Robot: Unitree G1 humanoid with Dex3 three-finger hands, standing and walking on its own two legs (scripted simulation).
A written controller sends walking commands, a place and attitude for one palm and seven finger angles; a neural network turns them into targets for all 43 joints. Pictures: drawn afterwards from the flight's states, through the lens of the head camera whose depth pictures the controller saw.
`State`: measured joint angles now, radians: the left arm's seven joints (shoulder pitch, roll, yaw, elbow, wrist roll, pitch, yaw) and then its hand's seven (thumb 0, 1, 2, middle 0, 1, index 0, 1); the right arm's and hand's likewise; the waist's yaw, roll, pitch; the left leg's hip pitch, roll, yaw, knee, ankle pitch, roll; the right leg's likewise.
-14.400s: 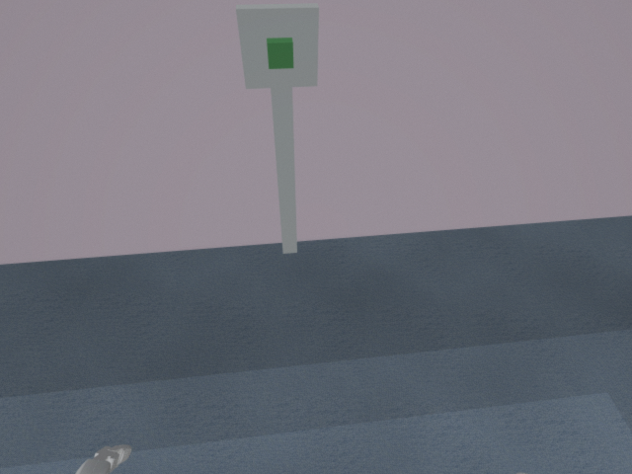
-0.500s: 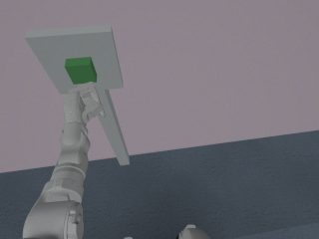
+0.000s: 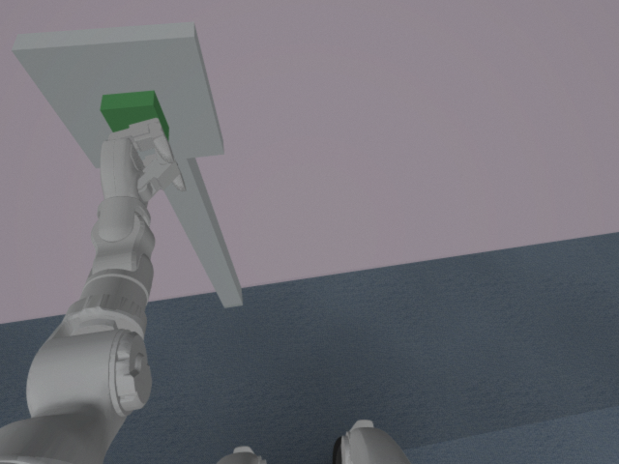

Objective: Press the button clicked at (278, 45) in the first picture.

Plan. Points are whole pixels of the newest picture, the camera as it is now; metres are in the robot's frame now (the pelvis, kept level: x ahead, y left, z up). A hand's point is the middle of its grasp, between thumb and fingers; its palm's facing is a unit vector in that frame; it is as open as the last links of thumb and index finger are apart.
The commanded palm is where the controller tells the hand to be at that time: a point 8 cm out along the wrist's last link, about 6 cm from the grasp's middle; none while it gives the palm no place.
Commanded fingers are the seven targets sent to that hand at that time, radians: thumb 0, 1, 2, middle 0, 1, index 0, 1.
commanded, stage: press the button with the knuckle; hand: left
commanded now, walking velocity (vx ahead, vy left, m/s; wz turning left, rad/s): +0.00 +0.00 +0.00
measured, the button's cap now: (137, 116) +0.54 +0.20 +0.11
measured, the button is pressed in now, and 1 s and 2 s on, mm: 2 11 0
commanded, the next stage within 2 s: hold the button down briefly in 0.36 s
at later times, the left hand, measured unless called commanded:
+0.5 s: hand (167, 157) +0.50 +0.17 +0.08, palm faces +0.08 -1.00 -0.03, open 2.6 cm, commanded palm +0.49 +0.22 +0.08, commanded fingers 0.00 0.90 0.90 -1.30 -1.50 -1.30 -1.50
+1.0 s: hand (168, 160) +0.49 +0.17 +0.08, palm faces +0.10 -0.99 -0.02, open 2.6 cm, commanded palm +0.46 +0.21 +0.08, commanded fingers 0.00 0.90 0.90 -1.30 -1.50 -1.30 -1.50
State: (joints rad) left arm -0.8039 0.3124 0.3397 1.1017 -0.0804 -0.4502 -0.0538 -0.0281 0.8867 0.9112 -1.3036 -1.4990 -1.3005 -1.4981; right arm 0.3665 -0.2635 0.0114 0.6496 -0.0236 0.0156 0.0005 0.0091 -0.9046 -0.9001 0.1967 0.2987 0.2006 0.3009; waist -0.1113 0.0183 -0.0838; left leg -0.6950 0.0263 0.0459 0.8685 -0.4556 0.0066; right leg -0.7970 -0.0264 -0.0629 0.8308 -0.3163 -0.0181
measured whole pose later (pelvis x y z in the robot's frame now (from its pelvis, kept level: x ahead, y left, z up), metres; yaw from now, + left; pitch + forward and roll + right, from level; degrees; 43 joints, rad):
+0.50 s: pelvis -0.03 +0.01 -0.01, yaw +1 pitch +19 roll -1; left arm -1.00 0.44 0.36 1.28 -0.03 -0.46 -0.07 -0.07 0.75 0.96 -1.30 -1.50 -1.38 -1.50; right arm 0.39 -0.28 0.04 0.65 -0.04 0.00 -0.01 0.01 -0.90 -0.90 0.20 0.30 0.20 0.30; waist -0.18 0.02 -0.08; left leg -0.85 0.02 0.02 0.95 -0.44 0.02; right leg -0.92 -0.04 -0.08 0.86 -0.28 -0.01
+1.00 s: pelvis -0.03 +0.02 -0.02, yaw +1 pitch +19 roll -1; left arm -1.00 0.42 0.35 1.26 -0.03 -0.44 -0.03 -0.08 0.74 0.96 -1.30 -1.50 -1.37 -1.50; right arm 0.42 -0.28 0.05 0.63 -0.05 -0.02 0.01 0.01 -0.90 -0.90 0.20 0.30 0.20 0.30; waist -0.19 0.01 -0.09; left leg -0.87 0.01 0.03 0.97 -0.44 0.03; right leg -0.94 -0.04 -0.07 0.87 -0.27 0.00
